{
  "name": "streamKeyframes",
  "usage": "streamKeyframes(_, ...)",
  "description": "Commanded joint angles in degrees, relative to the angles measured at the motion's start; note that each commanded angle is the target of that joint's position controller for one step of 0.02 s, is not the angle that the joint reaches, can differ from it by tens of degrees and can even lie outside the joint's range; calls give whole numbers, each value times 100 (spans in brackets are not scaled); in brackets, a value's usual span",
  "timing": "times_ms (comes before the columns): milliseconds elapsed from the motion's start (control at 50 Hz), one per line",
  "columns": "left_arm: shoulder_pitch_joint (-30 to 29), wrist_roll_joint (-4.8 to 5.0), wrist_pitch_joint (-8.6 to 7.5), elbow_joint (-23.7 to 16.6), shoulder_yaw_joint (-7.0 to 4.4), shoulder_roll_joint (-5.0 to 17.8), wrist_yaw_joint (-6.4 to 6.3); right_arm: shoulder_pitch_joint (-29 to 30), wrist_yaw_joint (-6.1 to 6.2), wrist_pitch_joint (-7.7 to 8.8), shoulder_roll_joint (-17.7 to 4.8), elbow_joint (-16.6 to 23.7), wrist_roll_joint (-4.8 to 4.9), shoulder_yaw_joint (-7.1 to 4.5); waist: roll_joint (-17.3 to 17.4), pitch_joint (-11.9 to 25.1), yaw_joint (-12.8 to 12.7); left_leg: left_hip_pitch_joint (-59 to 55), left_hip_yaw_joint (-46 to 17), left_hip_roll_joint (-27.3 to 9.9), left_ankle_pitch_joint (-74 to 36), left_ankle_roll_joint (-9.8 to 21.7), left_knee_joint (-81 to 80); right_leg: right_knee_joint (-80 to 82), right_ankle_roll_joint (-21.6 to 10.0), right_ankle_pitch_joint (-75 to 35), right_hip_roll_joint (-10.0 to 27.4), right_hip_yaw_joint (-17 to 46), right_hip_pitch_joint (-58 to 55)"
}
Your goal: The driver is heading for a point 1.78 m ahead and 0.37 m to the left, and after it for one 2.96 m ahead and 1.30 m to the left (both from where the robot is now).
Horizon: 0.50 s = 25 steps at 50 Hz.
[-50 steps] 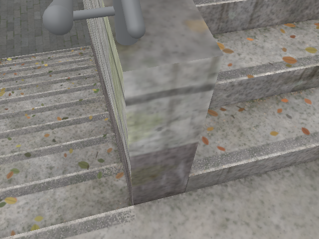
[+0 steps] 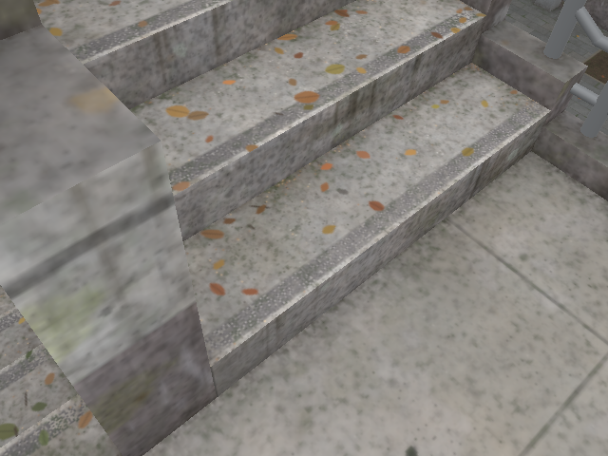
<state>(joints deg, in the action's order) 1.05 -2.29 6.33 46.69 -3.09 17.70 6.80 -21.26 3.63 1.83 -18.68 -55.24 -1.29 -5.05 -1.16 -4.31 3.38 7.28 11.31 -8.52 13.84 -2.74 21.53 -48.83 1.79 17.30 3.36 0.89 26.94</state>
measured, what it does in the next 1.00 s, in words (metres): walks ahead: right foot, then left foot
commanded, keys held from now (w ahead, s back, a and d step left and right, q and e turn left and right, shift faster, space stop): no key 1.00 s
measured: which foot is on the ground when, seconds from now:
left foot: down 0.00-0.10, up 0.12-0.48, down 0.50-1.00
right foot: up 0.00-0.08, down 0.10-1.00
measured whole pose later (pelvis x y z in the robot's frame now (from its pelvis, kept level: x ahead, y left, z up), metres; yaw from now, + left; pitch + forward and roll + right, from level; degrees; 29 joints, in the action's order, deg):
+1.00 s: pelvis +0.13 -0.09 +0.00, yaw -7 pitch -2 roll +0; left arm 13.4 -0.5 -0.4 66.5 0.7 11.8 -2.9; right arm -13.4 2.6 0.3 -9.9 -63.0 -1.0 -0.2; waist -0.1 -2.2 0.1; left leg 9.5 3.9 0.6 12.3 1.8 23.3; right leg -19.0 -2.7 17.4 -2.5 0.3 0.0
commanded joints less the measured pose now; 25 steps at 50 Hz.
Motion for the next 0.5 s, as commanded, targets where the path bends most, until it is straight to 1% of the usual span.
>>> streamKeyframes(20,-344,173,-180,-537,51,-19,-75,137,-229,68,-282,235,-82,33,2018,626,-166,316,-260,-541,1212,716,-808,882,-98,488,-84,-287,-772)
streamKeyframes(40,-143,129,-241,-401,21,165,-172,205,-362,80,-423,197,-100,-20,2032,473,-227,788,-198,-475,1626,752,-789,1012,-128,435,-371,-715,-1291)
streamKeyframes(60,139,92,-276,-291,-25,314,-265,320,-415,22,-748,311,-109,-108,1596,366,-344,1134,-91,-458,1722,787,-484,1382,-172,189,-483,-943,-1798)
streamKeyframes(80,641,14,-315,-31,-84,375,-389,323,-436,-24,-505,313,-116,-27,1048,371,-603,1361,41,-303,1503,725,321,1771,-242,105,-662,-1129,-2347)
streamKeyframes(100,1169,-55,-380,160,-124,473,-510,84,-488,-49,-327,259,-92,51,53,577,-774,1709,274,-108,1272,657,1620,2299,-299,219,-525,-752,-3017)
streamKeyframes(120,1698,-113,-483,153,-82,675,-644,183,-539,-51,142,366,-139,199,-1247,740,-941,2848,-13,52,2804,502,3502,2780,-415,168,949,1164,-3542)
streamKeyframes(140,1867,15,-478,13,-311,1758,-688,165,-598,-112,-134,663,-55,149,-1966,1216,-954,3440,-539,621,2401,391,4320,3650,-1283,-421,2192,3361,-3170)
streamKeyframes(160,1372,94,-510,-72,-299,1506,-652,125,-530,-183,-292,512,-92,137,-1328,777,-620,3248,-1065,244,1704,419,4741,3580,-1337,-755,2062,3152,-2728)
streamKeyframes(180,1082,88,-508,-135,-160,938,-608,251,-512,-185,-262,441,-38,135,-1145,405,-479,3184,-1136,170,1225,453,4668,3439,-1226,-504,1611,2357,-2367)
streamKeyframes(200,712,78,-551,-203,-51,532,-571,255,-476,-167,-203,355,9,156,-1012,196,-268,2858,-1153,118,770,434,4319,3462,-1095,-1356,1252,1682,-2023)
streamKeyframes(220,468,137,-593,-299,18,292,-633,172,-411,-212,-155,268,-10,156,-1050,264,-85,2438,-1101,138,584,440,4061,3443,-1042,-2137,1045,1239,-1850)
streamKeyframes(240,427,127,-646,-259,72,190,-681,12,-367,-244,-182,171,-11,148,-1145,308,20,2066,-1065,210,391,450,3912,3377,-974,-2983,827,789,-1678)
streamKeyframes(260,542,87,-710,-240,68,193,-693,-55,-372,-217,-185,128,-36,147,-1012,400,54,1808,-975,356,275,424,3838,3242,-1019,-3908,756,547,-1605)
streamKeyframes(280,642,55,-783,-208,66,202,-709,-6,-354,-213,-34,124,-27,181,-753,513,56,1706,-951,426,192,389,3650,3181,-1076,-4356,767,440,-1670)
streamKeyframes(300,751,69,-865,-139,73,205,-742,51,-316,-238,59,99,-5,210,-651,487,69,1580,-941,488,186,341,3446,3162,-1142,-4500,797,377,-1623)
streamKeyframes(320,907,95,-921,-65,74,196,-754,145,-309,-263,94,111,-44,214,-640,432,15,1621,-935,505,218,274,3199,3218,-1201,-4394,830,419,-1730)
streamKeyframes(340,990,107,-940,16,121,87,-768,261,-291,-288,228,104,-19,249,-573,381,-49,1606,-951,506,310,219,2854,3228,-1266,-4200,848,442,-1821)
streamKeyframes(360,1038,111,-938,69,138,47,-786,430,-268,-302,321,143,-20,284,-588,344,-106,1528,-955,521,347,196,2463,3214,-1284,-4004,832,451,-1851)
streamKeyframes(400,1163,99,-896,179,136,75,-812,708,-223,-314,398,188,-8,323,-606,362,-249,1283,-898,611,425,206,1847,3133,-1318,-3723,844,537,-1928)
streamKeyframes(420,1244,96,-885,240,138,97,-828,786,-195,-287,376,190,5,318,-546,371,-330,1213,-830,662,337,240,1608,3101,-1340,-3589,892,663,-1987)
streamKeyframes(440,1204,92,-861,277,129,133,-834,879,-185,-232,410,215,3,352,-449,433,-336,1093,-839,735,242,363,1274,2971,-1289,-3662,902,763,-2086)
streamKeyframes(460,1087,129,-864,310,126,163,-843,856,-194,-207,410,171,-9,358,-336,528,-240,717,-896,739,-85,439,798,2850,-1177,-3473,864,788,-2036)
streamKeyframes(480,1039,176,-916,352,168,109,-874,692,-183,-137,440,87,-55,373,-144,540,-72,52,-997,651,-1226,502,81,2712,-919,-3158,719,718,-1725)
streamKeyframes(500,1130,165,-974,422,202,60,-871,443,-167,-52,263,-21,-132,340,67,709,-29,-669,-1429,237,-1919,546,-178,2623,-707,-2548,569,725,-1453)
